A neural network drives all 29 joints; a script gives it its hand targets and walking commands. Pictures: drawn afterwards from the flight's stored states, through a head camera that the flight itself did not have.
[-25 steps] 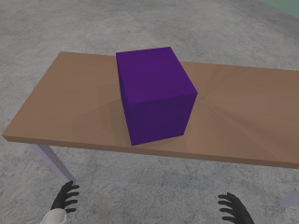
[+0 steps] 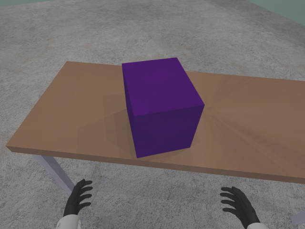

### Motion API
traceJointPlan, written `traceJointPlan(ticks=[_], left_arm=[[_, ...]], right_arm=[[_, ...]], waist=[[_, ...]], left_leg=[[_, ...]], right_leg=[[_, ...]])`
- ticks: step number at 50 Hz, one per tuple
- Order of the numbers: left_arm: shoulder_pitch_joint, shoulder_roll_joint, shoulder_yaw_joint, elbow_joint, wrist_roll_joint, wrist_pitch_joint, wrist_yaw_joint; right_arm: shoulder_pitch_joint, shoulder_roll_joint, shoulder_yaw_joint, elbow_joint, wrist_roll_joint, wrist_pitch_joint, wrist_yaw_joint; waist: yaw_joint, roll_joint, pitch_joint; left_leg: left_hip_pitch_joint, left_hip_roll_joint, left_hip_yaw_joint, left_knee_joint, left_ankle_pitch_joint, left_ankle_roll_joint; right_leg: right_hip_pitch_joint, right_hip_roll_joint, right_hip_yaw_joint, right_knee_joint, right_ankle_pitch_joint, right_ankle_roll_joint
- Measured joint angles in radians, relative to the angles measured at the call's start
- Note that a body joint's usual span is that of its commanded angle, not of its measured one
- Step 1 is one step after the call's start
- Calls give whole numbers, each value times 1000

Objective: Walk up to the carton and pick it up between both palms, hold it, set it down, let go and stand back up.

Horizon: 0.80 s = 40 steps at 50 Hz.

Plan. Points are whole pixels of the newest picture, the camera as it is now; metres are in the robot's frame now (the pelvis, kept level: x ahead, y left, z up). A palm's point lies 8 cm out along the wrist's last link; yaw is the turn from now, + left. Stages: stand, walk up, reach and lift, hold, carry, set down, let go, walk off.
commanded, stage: reach and lift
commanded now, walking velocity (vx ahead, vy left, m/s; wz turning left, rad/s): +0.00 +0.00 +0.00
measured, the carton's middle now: (157, 107) +0.51 +0.04 +0.00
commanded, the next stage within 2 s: none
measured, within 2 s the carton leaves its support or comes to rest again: neither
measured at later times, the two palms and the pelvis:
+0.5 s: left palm (88, 190) +0.21 +0.20 -0.03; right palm (252, 200) +0.23 -0.23 -0.04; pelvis +0.01 +0.02 +0.00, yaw -3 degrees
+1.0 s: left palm (99, 164) +0.27 +0.18 +0.00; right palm (253, 176) +0.28 -0.24 -0.01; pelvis +0.00 +0.01 +0.00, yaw -6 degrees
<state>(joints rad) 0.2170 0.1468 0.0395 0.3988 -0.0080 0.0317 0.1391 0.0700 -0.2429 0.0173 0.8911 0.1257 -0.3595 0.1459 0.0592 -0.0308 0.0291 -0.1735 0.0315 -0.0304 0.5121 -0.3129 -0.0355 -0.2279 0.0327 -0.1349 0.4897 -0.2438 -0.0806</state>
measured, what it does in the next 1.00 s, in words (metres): stands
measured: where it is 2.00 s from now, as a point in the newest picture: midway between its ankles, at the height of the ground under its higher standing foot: outside the picture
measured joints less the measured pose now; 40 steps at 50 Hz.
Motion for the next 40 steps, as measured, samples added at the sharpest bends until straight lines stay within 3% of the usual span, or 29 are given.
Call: traceJointPlan(ticks=[10,22,40], left_arm=[[20,-69,-4,0,28,-74,27],[-13,-113,-50,-10,28,-137,94],[-160,-205,-33,9,50,-176,154]], right_arm=[[17,-70,47,14,107,-55,49],[-78,-102,81,92,216,-105,110],[-200,-164,184,147,369,-170,127]], waist=[[3,-6,-37],[13,9,-61],[19,6,-68]], left_leg=[[15,1,23,-9,-12,12],[-9,4,42,14,-29,20],[-72,24,77,53,-47,15]], right_leg=[[9,3,23,-13,-1,12],[-14,7,42,-7,0,20],[-96,27,75,37,-5,10]])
